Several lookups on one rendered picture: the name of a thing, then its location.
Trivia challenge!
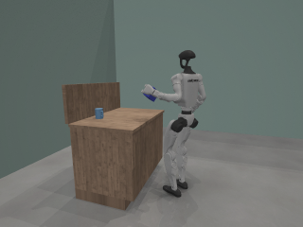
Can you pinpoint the left robot forearm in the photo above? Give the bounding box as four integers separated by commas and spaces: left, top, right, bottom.
151, 89, 179, 102

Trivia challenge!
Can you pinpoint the robot left upper arm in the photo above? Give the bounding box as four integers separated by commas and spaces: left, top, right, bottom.
171, 73, 183, 104

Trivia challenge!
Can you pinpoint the robot right upper arm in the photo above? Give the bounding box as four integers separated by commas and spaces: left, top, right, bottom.
197, 74, 206, 101

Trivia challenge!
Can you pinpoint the sponge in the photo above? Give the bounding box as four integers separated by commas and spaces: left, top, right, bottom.
143, 87, 156, 102

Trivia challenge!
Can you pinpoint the table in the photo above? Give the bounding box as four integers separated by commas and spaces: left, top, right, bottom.
62, 82, 165, 211

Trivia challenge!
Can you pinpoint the right robot forearm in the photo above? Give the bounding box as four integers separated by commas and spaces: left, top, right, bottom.
190, 99, 205, 113

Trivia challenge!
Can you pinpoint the robot left hand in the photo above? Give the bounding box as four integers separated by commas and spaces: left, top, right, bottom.
141, 84, 154, 96

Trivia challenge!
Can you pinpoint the robot left foot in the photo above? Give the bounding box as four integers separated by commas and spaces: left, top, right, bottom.
163, 185, 182, 198

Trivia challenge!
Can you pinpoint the robot foot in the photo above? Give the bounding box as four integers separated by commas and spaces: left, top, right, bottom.
176, 179, 188, 189
163, 185, 182, 198

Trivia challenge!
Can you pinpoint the robot right foot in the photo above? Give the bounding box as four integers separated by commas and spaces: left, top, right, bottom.
176, 179, 188, 189

